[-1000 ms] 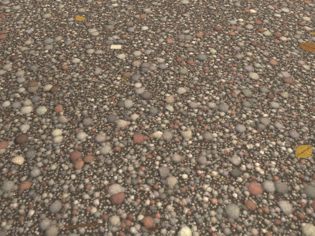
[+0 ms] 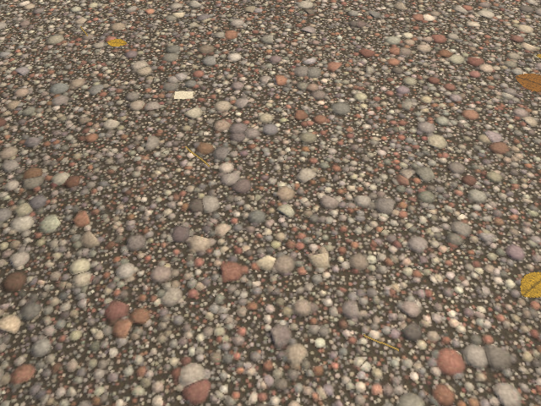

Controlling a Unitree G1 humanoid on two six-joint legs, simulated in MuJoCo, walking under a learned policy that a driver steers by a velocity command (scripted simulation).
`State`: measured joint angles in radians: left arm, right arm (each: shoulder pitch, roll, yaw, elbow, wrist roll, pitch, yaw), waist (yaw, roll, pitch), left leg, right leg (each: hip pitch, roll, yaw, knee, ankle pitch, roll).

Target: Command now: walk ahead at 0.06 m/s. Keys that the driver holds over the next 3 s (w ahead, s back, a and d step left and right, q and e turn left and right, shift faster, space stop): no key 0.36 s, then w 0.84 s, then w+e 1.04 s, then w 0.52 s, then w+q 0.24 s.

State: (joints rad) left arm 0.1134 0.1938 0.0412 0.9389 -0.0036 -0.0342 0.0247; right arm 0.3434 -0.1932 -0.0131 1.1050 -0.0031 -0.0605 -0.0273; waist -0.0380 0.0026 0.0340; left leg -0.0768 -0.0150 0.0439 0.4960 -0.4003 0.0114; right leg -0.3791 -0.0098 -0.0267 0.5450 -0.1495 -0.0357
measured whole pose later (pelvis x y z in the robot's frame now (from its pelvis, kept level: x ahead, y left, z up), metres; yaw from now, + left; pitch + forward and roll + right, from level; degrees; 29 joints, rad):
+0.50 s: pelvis +0.03 -0.01 +0.00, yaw +0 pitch -1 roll +0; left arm 0.17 0.20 0.07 1.06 -0.03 -0.02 0.02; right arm 0.40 -0.18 -0.03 1.13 0.02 -0.03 -0.05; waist -0.02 0.01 0.01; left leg -0.04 0.02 0.03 0.52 -0.47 0.01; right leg -0.35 0.03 -0.04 0.67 -0.35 -0.06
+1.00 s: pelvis +0.19 -0.03 +0.01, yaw +0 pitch +1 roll -1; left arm 0.43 0.19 0.04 1.08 0.00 -0.09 0.01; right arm 0.07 -0.23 -0.07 0.93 0.03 -0.08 0.00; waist 0.07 0.03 0.00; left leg -0.66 0.12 -0.01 0.69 0.01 0.01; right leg 0.07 0.05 -0.07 0.16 -0.25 -0.05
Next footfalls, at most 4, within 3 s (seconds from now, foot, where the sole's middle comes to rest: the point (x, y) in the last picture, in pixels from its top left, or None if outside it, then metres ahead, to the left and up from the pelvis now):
1.16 left None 0.47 0.13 -0.77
1.76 right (328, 302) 0.75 -0.14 -0.77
2.24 left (296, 205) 1.10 -0.08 -0.77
2.72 right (408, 191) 1.14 -0.44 -0.77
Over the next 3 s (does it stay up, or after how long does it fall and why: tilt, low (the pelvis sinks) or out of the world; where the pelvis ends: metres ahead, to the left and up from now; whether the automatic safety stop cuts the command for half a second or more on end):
stays up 1.18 -0.35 0.02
